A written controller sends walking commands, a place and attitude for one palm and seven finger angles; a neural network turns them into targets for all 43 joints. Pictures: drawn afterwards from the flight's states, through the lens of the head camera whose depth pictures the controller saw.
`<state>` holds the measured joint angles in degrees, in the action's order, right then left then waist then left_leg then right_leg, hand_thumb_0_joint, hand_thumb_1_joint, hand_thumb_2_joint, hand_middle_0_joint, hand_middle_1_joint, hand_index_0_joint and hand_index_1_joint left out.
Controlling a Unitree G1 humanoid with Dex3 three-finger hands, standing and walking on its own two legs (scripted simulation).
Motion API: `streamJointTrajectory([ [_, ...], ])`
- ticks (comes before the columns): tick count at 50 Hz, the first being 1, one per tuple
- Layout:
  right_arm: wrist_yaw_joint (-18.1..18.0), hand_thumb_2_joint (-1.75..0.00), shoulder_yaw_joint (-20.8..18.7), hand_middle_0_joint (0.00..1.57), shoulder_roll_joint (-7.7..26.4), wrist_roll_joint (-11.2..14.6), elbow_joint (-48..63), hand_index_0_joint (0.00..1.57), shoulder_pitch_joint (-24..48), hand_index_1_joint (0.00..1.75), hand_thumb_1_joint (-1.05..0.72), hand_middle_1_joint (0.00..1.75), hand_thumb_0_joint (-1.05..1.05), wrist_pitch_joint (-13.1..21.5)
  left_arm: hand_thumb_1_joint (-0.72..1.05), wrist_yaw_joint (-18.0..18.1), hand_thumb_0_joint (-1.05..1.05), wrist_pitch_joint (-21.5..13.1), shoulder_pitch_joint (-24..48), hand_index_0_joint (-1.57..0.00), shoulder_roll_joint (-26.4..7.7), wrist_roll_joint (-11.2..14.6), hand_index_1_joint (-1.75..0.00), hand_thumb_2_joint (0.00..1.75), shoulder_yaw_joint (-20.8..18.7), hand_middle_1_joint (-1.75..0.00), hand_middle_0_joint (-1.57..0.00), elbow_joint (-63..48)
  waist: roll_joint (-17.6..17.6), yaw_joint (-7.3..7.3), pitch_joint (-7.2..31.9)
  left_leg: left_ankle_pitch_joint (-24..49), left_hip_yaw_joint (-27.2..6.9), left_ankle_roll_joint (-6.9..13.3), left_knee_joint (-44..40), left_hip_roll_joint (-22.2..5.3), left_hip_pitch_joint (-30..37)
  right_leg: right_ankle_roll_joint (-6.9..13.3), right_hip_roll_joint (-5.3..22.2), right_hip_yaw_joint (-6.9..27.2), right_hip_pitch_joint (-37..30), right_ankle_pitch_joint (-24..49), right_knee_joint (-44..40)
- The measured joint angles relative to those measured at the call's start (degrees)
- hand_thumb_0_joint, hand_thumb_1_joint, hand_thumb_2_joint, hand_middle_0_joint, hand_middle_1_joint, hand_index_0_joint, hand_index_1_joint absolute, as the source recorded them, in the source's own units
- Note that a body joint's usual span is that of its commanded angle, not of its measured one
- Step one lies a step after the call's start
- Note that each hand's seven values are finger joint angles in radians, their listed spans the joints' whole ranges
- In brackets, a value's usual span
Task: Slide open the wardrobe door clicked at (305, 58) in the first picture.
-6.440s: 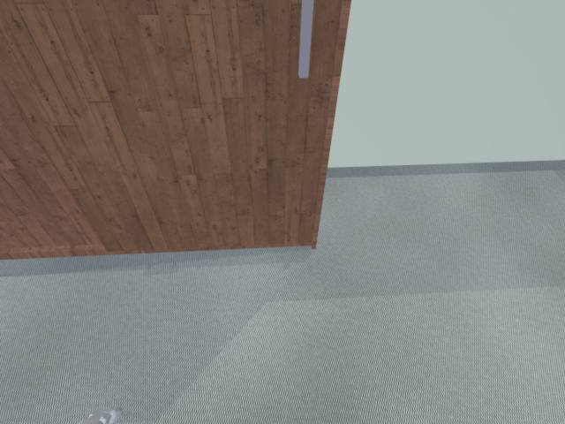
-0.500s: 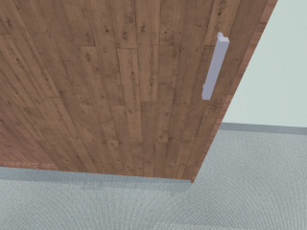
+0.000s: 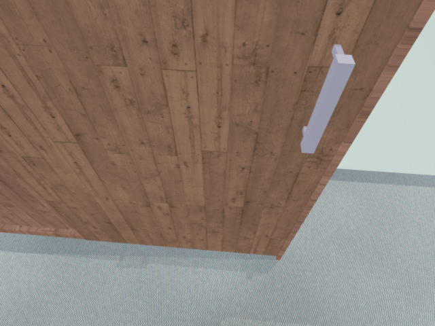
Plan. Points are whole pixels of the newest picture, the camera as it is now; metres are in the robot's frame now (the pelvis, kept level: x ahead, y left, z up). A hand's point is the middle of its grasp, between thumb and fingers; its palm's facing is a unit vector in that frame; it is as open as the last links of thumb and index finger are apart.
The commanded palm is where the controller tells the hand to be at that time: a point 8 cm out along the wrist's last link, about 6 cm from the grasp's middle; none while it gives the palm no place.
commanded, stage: come to a stop and stand still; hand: right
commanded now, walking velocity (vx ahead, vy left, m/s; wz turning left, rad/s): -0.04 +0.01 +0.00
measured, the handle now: (320, 104) +0.46 -0.15 +0.17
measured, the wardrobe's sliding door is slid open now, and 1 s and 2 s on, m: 0.00 0.00 0.00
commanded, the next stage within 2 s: look again from close up in 1.42 s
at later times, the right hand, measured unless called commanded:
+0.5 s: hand out of the picture +0.01 -0.23 -0.16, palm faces +0.00 +0.97 -0.24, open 7.4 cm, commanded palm none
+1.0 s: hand out of the picture -0.03 -0.22 -0.17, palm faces -0.04 +0.98 -0.19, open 7.4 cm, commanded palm none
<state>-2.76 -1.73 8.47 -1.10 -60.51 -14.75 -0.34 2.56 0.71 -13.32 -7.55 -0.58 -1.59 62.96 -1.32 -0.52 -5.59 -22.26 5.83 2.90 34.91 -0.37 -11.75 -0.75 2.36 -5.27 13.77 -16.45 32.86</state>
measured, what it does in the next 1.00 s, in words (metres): shifts its weight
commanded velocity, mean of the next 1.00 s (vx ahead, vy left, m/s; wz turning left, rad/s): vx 0.00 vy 0.00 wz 0.00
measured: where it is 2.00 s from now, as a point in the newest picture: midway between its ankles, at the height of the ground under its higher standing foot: outside the picture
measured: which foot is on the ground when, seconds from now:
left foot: down 0.00-1.00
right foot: down 0.00-1.00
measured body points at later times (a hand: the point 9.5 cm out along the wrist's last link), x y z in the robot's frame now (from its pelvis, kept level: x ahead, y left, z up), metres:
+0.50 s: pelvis -0.04 -0.04 +0.01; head -0.06 -0.03 +0.46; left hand +0.03 +0.19 -0.14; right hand +0.01 -0.28 -0.14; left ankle -0.04 +0.08 -0.73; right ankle +0.01 -0.13 -0.73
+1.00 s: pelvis -0.03 -0.05 +0.01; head -0.02 -0.06 +0.46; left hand -0.04 +0.17 -0.14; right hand -0.03 -0.28 -0.15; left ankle -0.04 +0.08 -0.73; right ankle +0.01 -0.13 -0.73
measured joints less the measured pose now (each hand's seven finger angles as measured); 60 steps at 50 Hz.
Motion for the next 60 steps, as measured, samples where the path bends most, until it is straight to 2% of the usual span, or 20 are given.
streamJointTrajectory([
  [3, -0.1, -0.89, -0.2, 0.20, 0.5, 0.0, 0.4, 0.20, 0.6, 0.29, -0.92, 0.30, 0.01, -0.8, 0.94, -0.1, 0.03, -0.3, 1.1, -0.20, -0.7, -0.1, -0.30, 0.90, 0.0, -0.30, -0.20, -1.6, -0.7, -0.47, 0.3, 1.6, -0.7, -0.4, -0.5, -0.4, -0.1, 0.2, -0.4, -0.8, -0.5, -1.0, -1.0],
  [6, 0.1, -0.89, -0.1, 0.20, 0.7, -0.1, 0.9, 0.20, 1.0, 0.29, -0.92, 0.30, 0.01, -0.5, 0.93, -0.2, 0.02, -0.4, 2.5, -0.20, -1.3, -0.1, -0.30, 0.90, 0.0, -0.30, -0.20, -2.6, 0.0, -0.71, 0.7, 1.5, -0.7, -0.2, -2.3, 0.0, 0.3, 0.3, -0.2, -0.8, -0.5, 0.0, -2.3],
  [8, -0.5, -0.89, 0.4, 0.20, 0.4, -0.3, 1.7, 0.20, 0.4, 0.29, -0.92, 0.30, 0.00, 0.5, 0.93, -0.8, 0.02, 0.0, 3.4, -0.20, -2.0, 0.3, -0.30, 0.90, -0.1, -0.30, -0.20, -4.1, 1.3, -0.75, 1.4, 2.8, -0.7, -0.3, -3.7, 0.9, 0.0, 0.5, 0.6, -0.1, 2.0, -0.3, 1.3],
  [11, -0.7, -0.89, 0.8, 0.20, 0.3, -0.7, 3.6, 0.20, -1.3, 0.29, -0.91, 0.30, 0.00, 1.9, 0.92, -1.6, 0.01, 0.1, 4.1, -0.20, -2.5, 0.4, -0.30, 0.90, -0.4, -0.30, -0.20, -7.5, 1.9, -0.58, 2.1, 3.5, -1.5, 0.0, -3.3, 0.9, -0.5, 1.2, -0.6, 2.0, 4.6, -5.0, 7.2],
  [13, -0.7, -0.89, 1.1, 0.20, 0.5, -0.7, 4.6, 0.21, -2.2, 0.29, -0.91, 0.30, 0.00, 1.8, 0.92, -1.8, 0.01, -0.1, 4.2, -0.20, -2.6, 0.5, -0.30, 0.90, -0.4, -0.30, -0.20, -9.2, 2.1, -0.21, 2.7, 3.1, -1.8, -0.3, -2.2, 0.6, -0.4, 1.4, -1.3, 2.5, 3.8, -3.2, 4.8],
  [15, -0.5, -0.89, 1.5, 0.20, 0.9, -0.5, 5.0, 0.21, -2.4, 0.29, -0.91, 0.30, 0.00, 1.2, 0.92, -1.9, 0.01, -0.6, 3.9, -0.20, -2.7, 0.3, -0.30, 0.90, -0.2, -0.30, -0.20, -10.3, 2.8, 0.35, 3.4, 2.1, -1.5, -0.9, -0.2, 0.5, -0.4, 1.7, -1.3, 2.8, 2.1, 2.3, 0.9],
  [20, -0.1, -0.89, 1.7, 0.20, 1.7, -0.3, 5.5, 0.21, -1.8, 0.29, -0.91, 0.30, 0.00, -0.4, 0.91, -2.2, 0.01, -0.1, 1.8, -0.20, -2.0, -0.4, -0.30, 0.90, 1.0, -0.30, -0.20, -9.9, 2.7, -0.18, 5.3, 3.4, -1.8, -2.0, -1.5, -0.1, 0.5, 2.3, -2.0, 2.4, 1.8, 1.4, 0.9],
  [24, 0.6, -0.89, 1.8, 0.20, 2.2, -0.3, 6.0, 0.20, -2.4, 0.29, -0.91, 0.30, 0.00, -0.5, 0.93, -2.1, 0.00, -0.1, 0.0, -0.20, -2.1, -0.5, -0.30, 0.90, 1.0, -0.30, -0.20, -9.7, 2.5, 0.25, 6.2, 5.0, -2.5, -2.1, -3.4, -0.5, -0.7, 2.9, -2.6, 1.9, 2.4, 3.8, -2.0],
  [31, 1.1, -0.89, 1.7, 0.20, 2.8, -0.2, 4.8, 0.20, -3.9, 0.29, -0.91, 0.30, 0.00, -0.5, 0.93, -2.3, 0.00, 0.2, -4.1, -0.20, -3.6, -0.9, -0.30, 0.90, 1.4, -0.30, -0.20, -6.7, 1.9, 0.83, 5.8, 6.2, -3.1, -2.5, -5.4, -0.7, -2.1, 3.5, -3.2, 1.8, 3.5, 6.2, -4.8],
  [40, 1.2, -0.89, 2.3, 0.20, 2.6, 0.1, 0.7, 0.20, -5.1, 0.29, -0.91, 0.30, 0.00, 0.0, 0.91, -2.2, 0.01, -0.3, -7.0, -0.20, -3.0, -0.4, -0.30, 0.90, 2.0, -0.30, -0.20, -1.7, 0.9, 0.94, 4.6, 8.0, -3.7, -3.1, -7.3, -1.1, -1.1, 3.9, -3.8, 1.5, 2.5, 6.5, -6.4],
  [52, 0.9, -0.89, 3.0, 0.20, 1.4, 0.2, -1.7, 0.20, -3.1, 0.29, -0.91, 0.30, 0.00, 0.8, 0.91, -1.9, 0.01, -1.5, -3.0, -0.20, -1.1, 0.1, -0.30, 0.90, 2.4, -0.30, -0.20, 0.0, 0.6, 0.59, 4.2, 7.9, -4.1, -3.5, -8.8, -1.1, 1.0, 3.9, -3.8, 1.1, 0.4, 6.1, -7.6],
  [60, 0.9, -0.89, 3.1, 0.20, 1.2, 0.1, -1.6, 0.20, -1.8, 0.29, -0.91, 0.30, 0.00, 1.2, 0.92, -1.8, 0.01, -1.9, -0.7, -0.20, -2.1, 0.1, -0.30, 0.90, 2.1, -0.30, -0.20, 0.2, 0.3, 0.36, 4.2, 7.6, -4.3, -3.5, -9.3, -1.0, 1.9, 3.8, -3.8, 1.0, -0.5, 5.6, -7.9],
])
